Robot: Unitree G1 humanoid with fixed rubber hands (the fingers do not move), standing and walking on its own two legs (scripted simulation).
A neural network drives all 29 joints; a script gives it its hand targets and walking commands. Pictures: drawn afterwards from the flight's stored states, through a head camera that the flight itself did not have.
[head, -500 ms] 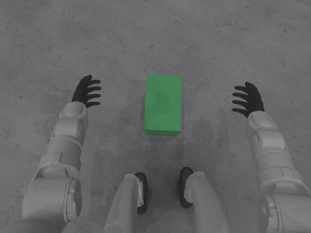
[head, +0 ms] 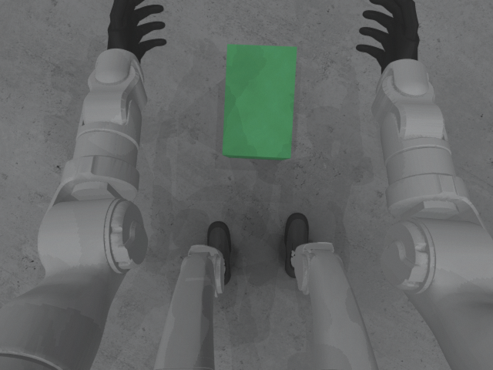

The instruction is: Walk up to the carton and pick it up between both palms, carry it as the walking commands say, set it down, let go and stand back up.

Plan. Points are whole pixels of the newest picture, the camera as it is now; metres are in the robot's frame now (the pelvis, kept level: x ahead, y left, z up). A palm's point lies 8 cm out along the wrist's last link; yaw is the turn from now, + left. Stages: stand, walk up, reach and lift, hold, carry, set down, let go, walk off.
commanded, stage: reach and lift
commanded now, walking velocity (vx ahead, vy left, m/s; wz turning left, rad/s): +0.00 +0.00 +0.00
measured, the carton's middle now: (258, 109) +0.54 -0.01 -0.56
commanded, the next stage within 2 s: none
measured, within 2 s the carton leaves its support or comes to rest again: neither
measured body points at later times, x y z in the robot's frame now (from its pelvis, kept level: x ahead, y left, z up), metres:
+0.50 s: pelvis -0.01 +0.00 -0.11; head +0.33 +0.01 +0.19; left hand +0.54 +0.17 -0.24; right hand +0.53 -0.17 -0.24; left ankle +0.06 +0.12 -0.63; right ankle +0.09 -0.12 -0.63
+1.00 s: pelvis -0.03 +0.00 -0.23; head +0.33 +0.01 +0.03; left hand +0.54 +0.17 -0.39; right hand +0.53 -0.17 -0.39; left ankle +0.06 +0.12 -0.63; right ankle +0.09 -0.12 -0.63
